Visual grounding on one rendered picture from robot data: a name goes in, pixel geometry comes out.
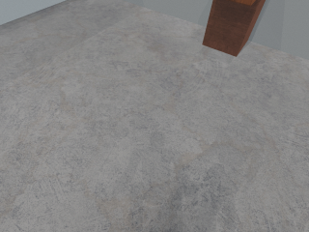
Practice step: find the cabinet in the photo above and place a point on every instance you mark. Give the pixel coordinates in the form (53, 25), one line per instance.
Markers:
(230, 25)

